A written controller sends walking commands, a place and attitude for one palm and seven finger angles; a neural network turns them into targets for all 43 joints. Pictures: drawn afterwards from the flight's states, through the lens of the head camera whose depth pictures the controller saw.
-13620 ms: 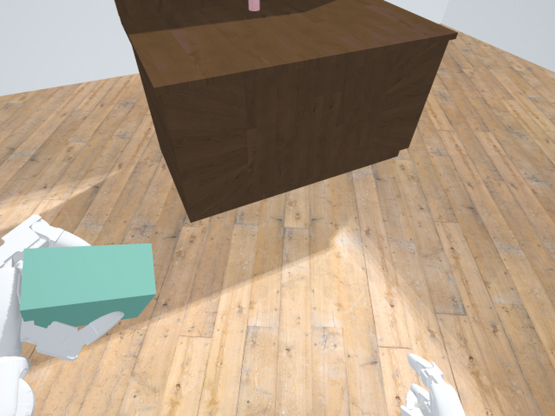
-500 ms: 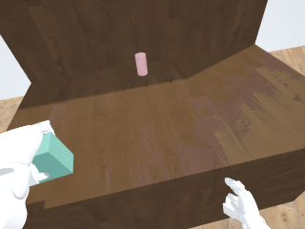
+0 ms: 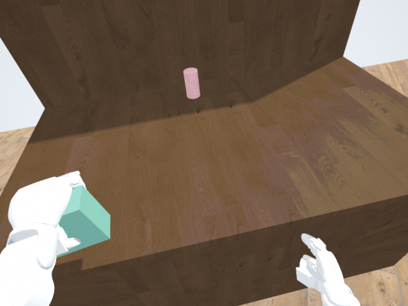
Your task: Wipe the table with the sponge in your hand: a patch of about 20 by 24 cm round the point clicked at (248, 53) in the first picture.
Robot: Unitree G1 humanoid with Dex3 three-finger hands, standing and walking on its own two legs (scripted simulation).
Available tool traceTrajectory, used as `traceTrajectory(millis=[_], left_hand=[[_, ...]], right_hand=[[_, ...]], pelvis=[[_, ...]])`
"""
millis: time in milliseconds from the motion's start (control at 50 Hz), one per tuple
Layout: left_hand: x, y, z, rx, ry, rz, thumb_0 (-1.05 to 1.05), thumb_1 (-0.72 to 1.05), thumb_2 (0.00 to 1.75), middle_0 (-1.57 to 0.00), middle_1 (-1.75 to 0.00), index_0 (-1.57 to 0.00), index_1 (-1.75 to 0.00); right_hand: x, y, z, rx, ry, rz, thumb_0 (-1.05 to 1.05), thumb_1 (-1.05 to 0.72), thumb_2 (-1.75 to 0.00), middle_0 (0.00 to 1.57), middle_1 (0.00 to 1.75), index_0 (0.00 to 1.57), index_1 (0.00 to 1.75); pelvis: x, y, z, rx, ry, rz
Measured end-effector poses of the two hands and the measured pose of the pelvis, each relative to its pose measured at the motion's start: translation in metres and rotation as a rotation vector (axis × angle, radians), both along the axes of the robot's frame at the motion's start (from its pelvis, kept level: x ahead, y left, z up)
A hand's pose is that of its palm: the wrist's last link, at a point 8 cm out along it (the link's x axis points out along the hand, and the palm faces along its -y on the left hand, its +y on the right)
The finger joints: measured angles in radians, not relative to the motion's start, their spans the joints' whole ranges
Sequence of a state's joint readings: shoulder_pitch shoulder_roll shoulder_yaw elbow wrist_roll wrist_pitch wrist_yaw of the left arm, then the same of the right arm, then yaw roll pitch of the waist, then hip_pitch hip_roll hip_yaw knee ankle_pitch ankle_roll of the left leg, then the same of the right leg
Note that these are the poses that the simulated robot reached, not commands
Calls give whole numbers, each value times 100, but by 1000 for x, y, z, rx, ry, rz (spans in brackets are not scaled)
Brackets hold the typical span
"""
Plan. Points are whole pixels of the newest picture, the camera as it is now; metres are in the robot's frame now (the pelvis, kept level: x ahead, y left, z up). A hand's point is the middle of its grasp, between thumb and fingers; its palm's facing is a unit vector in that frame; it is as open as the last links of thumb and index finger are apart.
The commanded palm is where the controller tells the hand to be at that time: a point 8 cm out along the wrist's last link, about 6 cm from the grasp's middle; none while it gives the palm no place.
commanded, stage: move the sponge above the wiping area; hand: left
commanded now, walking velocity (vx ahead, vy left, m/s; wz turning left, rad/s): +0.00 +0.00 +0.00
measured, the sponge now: (73, 227) +0.21 +0.30 +0.07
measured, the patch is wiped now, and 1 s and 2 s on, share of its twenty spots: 0.00 0.00 0.00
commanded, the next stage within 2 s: none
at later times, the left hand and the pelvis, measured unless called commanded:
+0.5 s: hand (70, 227) +0.20 +0.30 +0.08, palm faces -0.10 -0.10 -0.99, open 10.0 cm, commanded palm +0.19 +0.29 +0.16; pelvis +0.01 -0.01 +0.00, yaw +0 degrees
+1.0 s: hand (88, 228) +0.21 +0.27 +0.06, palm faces -0.08 -0.12 -0.99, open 9.9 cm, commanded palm +0.20 +0.28 +0.15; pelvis +0.01 +0.01 +0.00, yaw +1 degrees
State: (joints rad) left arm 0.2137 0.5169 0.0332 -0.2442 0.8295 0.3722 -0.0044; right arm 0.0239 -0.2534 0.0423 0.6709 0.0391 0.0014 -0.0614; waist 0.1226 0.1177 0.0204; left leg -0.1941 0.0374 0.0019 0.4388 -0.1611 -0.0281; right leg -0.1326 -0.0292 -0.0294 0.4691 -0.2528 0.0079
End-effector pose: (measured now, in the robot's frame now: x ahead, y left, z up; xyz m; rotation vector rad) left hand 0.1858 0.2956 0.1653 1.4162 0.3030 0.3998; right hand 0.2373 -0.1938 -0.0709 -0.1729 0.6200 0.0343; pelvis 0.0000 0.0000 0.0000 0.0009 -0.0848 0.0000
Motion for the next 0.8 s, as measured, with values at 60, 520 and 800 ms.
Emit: traceTrajectory(millis=[60,520,800], left_hand=[[0,-16,-16,-14,77,-60,-1,-48,103,-75,-134,-76,-134],[5,-3,-35,-3,200,-68,-1,-48,102,-75,-134,-76,-134],[17,7,-10,59,-32,-50,0,-48,103,-75,-134,-76,-134]], right_hand=[[0,-1,-1,-17,-9,9,1,-91,-90,20,30,20,30],[0,-28,-3,-59,-3,-38,1,-91,-90,20,30,20,30],[1,-6,-7,-14,37,-33,1,-91,-90,20,30,20,30]], pelvis=[[-2,-1,-1,-1,-1,8],[6,-8,-1,-6,5,8],[15,2,0,-7,26,-2]])
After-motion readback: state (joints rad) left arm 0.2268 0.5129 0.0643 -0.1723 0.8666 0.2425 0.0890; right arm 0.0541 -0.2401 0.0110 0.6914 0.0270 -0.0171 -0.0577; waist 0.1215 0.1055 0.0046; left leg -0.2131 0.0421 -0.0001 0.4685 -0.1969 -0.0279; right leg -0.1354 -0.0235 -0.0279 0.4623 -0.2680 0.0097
